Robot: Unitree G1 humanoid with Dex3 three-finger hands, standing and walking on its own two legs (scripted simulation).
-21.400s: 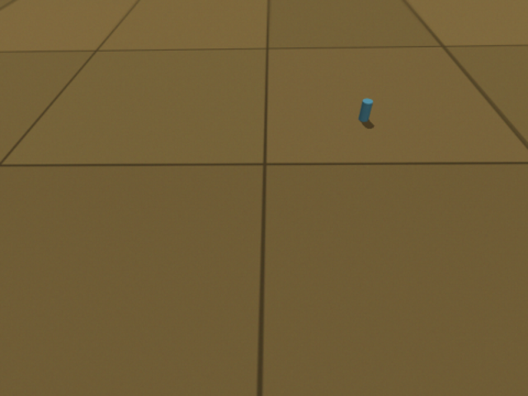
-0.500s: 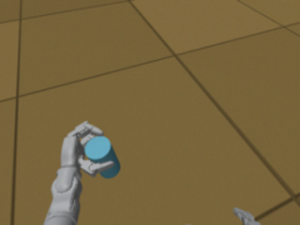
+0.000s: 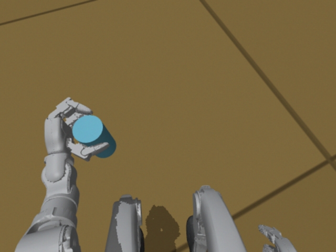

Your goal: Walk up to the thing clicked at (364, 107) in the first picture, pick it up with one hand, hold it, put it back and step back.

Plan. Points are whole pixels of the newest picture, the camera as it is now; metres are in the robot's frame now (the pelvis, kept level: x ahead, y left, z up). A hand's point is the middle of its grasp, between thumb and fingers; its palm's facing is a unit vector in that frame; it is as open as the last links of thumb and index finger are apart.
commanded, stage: crouch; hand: left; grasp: from the side
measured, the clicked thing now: (97, 138) +0.41 +0.17 -0.07
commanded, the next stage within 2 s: lower in 1.20 s
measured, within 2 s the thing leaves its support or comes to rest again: neither
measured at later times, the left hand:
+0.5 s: hand (99, 143) +0.45 +0.21 -0.22, palm faces +0.14 -0.99 -0.04, open 10.3 cm
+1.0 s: hand (104, 148) +0.47 +0.22 -0.31, palm faces +0.13 -0.99 -0.03, open 10.3 cm
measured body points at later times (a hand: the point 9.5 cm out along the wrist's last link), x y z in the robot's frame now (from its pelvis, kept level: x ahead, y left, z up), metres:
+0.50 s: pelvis -0.04 +0.01 -0.17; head +0.18 +0.04 +0.22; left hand +0.44 +0.26 -0.22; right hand +0.01 -0.27 -0.29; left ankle +0.05 +0.13 -0.51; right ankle +0.07 -0.12 -0.51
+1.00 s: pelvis -0.05 +0.01 -0.23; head +0.20 +0.08 +0.14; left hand +0.45 +0.27 -0.31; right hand +0.01 -0.27 -0.32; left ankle +0.05 +0.13 -0.51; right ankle +0.07 -0.12 -0.51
